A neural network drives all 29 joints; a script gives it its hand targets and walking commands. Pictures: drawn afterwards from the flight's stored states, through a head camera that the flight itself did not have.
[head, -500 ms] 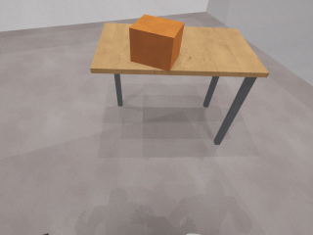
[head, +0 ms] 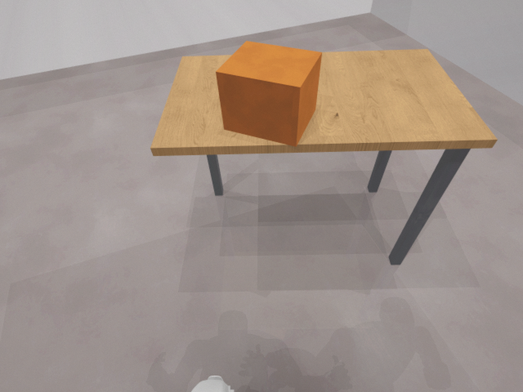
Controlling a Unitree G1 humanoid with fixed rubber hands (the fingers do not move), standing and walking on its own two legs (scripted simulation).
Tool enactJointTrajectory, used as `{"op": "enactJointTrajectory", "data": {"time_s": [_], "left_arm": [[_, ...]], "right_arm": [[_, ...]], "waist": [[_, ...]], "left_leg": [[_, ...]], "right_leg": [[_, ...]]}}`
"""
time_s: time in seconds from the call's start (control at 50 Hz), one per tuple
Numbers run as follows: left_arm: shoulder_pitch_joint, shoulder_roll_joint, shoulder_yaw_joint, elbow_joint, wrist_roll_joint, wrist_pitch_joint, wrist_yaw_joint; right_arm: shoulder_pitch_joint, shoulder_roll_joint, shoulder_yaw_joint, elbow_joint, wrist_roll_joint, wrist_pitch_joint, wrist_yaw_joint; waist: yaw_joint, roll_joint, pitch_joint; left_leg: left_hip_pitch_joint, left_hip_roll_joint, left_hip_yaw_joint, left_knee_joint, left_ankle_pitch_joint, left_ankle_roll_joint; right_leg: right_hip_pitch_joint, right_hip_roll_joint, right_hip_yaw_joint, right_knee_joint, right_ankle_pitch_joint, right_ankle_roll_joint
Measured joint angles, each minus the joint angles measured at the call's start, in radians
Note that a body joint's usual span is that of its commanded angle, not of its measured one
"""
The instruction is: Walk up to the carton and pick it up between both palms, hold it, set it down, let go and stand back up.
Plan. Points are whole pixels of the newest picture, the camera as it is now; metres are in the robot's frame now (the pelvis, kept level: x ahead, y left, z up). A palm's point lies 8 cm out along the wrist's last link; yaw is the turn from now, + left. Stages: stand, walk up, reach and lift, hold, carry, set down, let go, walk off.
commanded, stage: walk up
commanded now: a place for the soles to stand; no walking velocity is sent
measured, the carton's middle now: (270, 92) +0.82 -0.02 +0.02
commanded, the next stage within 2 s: none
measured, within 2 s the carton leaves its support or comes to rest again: neither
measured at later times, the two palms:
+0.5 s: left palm (65, 358) +0.22 +0.36 -0.11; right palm (462, 346) +0.20 -0.29 -0.05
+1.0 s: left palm (103, 311) +0.29 +0.30 -0.09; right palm (468, 325) +0.25 -0.35 -0.11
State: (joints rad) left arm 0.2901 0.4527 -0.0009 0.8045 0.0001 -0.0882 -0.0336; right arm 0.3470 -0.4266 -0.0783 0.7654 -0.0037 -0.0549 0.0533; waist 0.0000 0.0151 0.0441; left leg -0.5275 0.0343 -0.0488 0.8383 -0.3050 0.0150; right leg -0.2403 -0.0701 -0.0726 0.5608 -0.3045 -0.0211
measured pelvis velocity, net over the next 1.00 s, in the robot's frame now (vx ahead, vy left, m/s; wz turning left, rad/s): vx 0.21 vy -0.02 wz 0.03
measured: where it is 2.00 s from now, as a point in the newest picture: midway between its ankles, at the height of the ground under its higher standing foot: outside the picture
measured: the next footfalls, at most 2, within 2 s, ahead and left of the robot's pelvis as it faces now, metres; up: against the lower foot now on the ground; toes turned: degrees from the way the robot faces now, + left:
left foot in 0.14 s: +0.18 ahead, +0.16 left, +0.00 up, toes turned +1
right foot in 0.66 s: +0.35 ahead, -0.16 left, +0.00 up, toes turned -3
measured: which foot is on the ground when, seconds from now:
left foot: up 0.00-0.12, down 0.14-0.68, up 0.70-1.00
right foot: down 0.00-0.14, up 0.16-0.64, down 0.66-1.00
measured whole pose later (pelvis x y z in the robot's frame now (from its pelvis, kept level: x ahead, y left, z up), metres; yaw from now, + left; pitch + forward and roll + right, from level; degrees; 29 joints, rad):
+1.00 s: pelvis +0.21 -0.02 -0.01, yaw +2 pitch -1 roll +2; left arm 0.24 0.45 0.00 0.80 0.00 -0.01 -0.04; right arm 0.34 -0.43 -0.06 0.83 0.00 -0.05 -0.03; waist -0.01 0.00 0.10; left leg -0.41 -0.02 -0.04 0.87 -0.46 0.03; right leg -0.37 -0.04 -0.06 0.65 -0.26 -0.05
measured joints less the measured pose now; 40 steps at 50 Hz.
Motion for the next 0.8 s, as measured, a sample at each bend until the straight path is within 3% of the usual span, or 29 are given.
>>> {"op": "enactJointTrajectory", "data": {"time_s": [0.12, 0.16, 0.22, 0.26, 0.38, 0.56, 0.62, 0.66, 0.7, 0.74, 0.8], "left_arm": [[-0.001, 0.0, 0.0, 0.0, 0.0, 0.015, -0.006], [-0.012, 0.001, 0.0, 0.002, 0.0, 0.025, -0.006], [-0.021, 0.002, 0.0, 0.001, 0.0, 0.052, -0.006], [-0.021, 0.002, 0.0, 0.0, 0.0, 0.062, -0.006], [-0.021, 0.002, 0.0, 0.0, 0.0, 0.087, -0.017], [-0.032, 0.003, 0.0, -0.001, 0.0, 0.095, -0.02], [-0.046, 0.003, 0.0, -0.001, 0.0, 0.089, -0.02], [-0.048, 0.005, 0.0, -0.002, 0.0, 0.074, -0.02], [-0.049, -0.001, 0.0, 0.0, 0.0, 0.068, -0.019], [-0.049, -0.004, 0.0, -0.001, 0.0, 0.065, -0.018], [-0.049, -0.004, 0.0, -0.001, 0.0, 0.065, -0.009]], "right_arm": [[0.002, -0.001, 0.0, 0.013, 0.0, -0.006, 0.003], [0.003, 0.0, -0.001, 0.014, 0.0, -0.026, -0.01], [0.017, 0.005, 0.003, 0.022, 0.0, -0.033, -0.021], [0.021, 0.005, 0.003, 0.026, 0.0, -0.034, -0.03], [0.021, 0.005, 0.003, 0.026, 0.0, -0.035, -0.037], [0.026, 0.006, 0.003, 0.021, 0.0, -0.035, -0.06], [0.027, 0.002, 0.003, 0.013, 0.0, -0.035, -0.068], [0.026, -0.002, 0.003, 0.0, 0.0, -0.035, -0.069], [0.002, -0.001, 0.009, 0.0, 0.0, -0.027, -0.071], [-0.007, -0.002, 0.016, 0.0, 0.0, -0.019, -0.076], [-0.008, -0.003, 0.017, -0.001, 0.0, -0.017, -0.079]], "waist": [[0.0, -0.013, -0.048], [-0.008, -0.039, -0.018], [-0.014, -0.058, 0.01], [-0.013, -0.067, 0.017], [-0.012, -0.093, 0.037], [-0.012, -0.099, 0.06], [-0.011, -0.091, 0.058], [-0.009, -0.084, 0.065], [-0.009, -0.058, 0.084], [-0.009, -0.046, 0.074], [-0.01, -0.029, 0.06]], "left_leg": [[0.043, 0.017, 0.028, -0.211, 0.087, -0.002], [0.096, -0.009, 0.038, -0.231, 0.119, 0.003], [0.163, -0.022, 0.026, -0.23, 0.089, 0.005], [0.215, -0.021, 0.021, -0.276, 0.088, 0.01], [0.316, -0.031, 0.019, -0.357, 0.082, 0.009], [0.402, -0.036, 0.019, -0.372, 0.012, -0.004], [0.397, -0.031, 0.02, -0.347, -0.021, -0.023], [0.372, -0.029, 0.021, -0.261, -0.065, -0.031], [0.312, -0.018, 0.016, -0.086, -0.113, -0.013], [0.223, -0.041, 0.016, 0.078, -0.159, 0.01], [0.136, -0.057, 0.014, 0.156, -0.162, 0.015]], "right_leg": [[0.004, -0.001, -0.003, 0.015, -0.063, 0.0], [0.001, -0.03, -0.001, 0.126, -0.102, -0.001], [-0.066, -0.005, 0.026, 0.38, -0.13, -0.002], [-0.11, 0.001, 0.028, 0.436, -0.123, -0.002], [-0.184, -0.012, 0.029, 0.437, -0.041, -0.002], [-0.186, -0.016, 0.03, 0.349, -0.038, -0.002], [-0.18, -0.016, 0.031, 0.227, -0.038, -0.002], [-0.139, -0.014, 0.032, 0.082, 0.053, -0.003], [-0.133, 0.005, 0.025, 0.105, 0.088, 0.001], [-0.131, 0.007, 0.027, 0.103, 0.06, -0.003], [-0.127, 0.009, 0.025, 0.085, 0.051, -0.013]]}}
